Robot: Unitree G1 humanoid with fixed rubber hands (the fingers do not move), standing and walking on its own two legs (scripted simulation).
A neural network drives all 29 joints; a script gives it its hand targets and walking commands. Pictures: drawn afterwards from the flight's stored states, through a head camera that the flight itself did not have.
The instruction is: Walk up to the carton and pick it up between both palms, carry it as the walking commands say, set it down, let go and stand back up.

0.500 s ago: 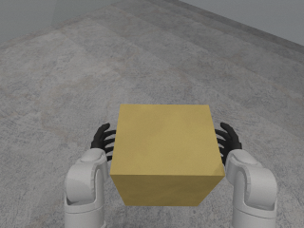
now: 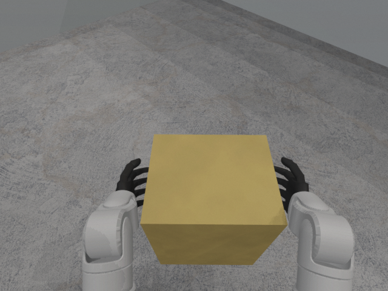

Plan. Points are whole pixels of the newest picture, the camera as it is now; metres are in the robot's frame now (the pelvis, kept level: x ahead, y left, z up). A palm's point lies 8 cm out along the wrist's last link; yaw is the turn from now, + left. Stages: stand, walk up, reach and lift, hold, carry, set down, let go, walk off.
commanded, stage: carry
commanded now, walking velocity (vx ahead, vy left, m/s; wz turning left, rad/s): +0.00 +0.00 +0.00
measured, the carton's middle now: (208, 206) +0.29 +0.00 +0.00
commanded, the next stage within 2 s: none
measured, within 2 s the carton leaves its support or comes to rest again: neither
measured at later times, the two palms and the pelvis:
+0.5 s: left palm (143, 168) +0.35 +0.14 +0.05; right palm (288, 170) +0.35 -0.16 +0.06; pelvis +0.08 -0.01 -0.01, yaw +0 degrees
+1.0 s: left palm (142, 167) +0.35 +0.15 +0.05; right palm (286, 168) +0.36 -0.16 +0.06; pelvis +0.08 -0.01 -0.01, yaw +0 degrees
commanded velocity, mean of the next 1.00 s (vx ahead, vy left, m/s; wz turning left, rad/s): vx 0.00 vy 0.00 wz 0.00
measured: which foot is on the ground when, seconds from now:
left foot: down 0.00-1.00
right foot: down 0.00-0.28, up 0.30-0.42, down 0.44-1.00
